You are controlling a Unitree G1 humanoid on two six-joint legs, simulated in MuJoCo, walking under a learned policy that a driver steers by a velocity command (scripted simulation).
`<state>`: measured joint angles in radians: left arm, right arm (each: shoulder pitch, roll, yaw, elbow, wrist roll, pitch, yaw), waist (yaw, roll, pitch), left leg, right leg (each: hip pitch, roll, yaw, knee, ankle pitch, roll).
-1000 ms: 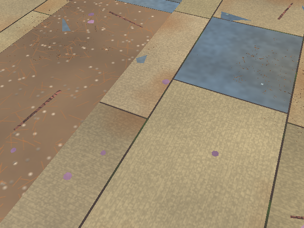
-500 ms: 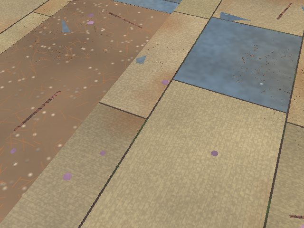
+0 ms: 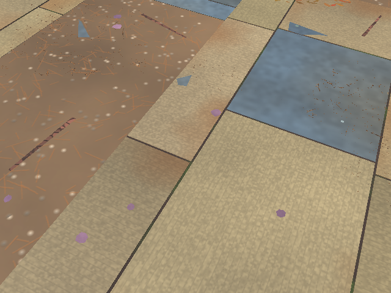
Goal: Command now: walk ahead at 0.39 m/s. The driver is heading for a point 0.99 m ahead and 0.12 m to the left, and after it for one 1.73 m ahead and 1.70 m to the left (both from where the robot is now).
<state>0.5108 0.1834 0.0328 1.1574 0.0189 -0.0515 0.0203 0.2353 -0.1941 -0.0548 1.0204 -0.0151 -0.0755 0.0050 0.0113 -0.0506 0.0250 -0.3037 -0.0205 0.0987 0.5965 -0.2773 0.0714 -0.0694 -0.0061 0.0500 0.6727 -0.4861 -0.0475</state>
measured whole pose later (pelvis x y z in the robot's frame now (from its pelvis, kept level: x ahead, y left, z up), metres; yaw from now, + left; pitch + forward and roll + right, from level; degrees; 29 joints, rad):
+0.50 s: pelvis +0.26 +0.00 -0.01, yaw +1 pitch +0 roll +0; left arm 0.04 0.17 0.05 0.91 0.03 -0.08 -0.01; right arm 0.49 -0.15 -0.01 1.12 -0.01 -0.09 -0.01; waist -0.02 0.01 0.08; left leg -0.01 -0.03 0.04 0.80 -0.46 0.08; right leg -0.45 0.05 -0.13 0.58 -0.12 -0.14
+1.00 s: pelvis +0.54 +0.03 +0.00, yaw +1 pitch +1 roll -1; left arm 0.49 0.16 0.03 1.10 0.03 -0.10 0.02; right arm -0.01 -0.17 -0.03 0.88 -0.02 -0.06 0.02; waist 0.07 0.01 0.07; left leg -0.49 0.01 0.10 0.53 -0.11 0.11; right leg 0.14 0.07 -0.07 0.26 -0.40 -0.06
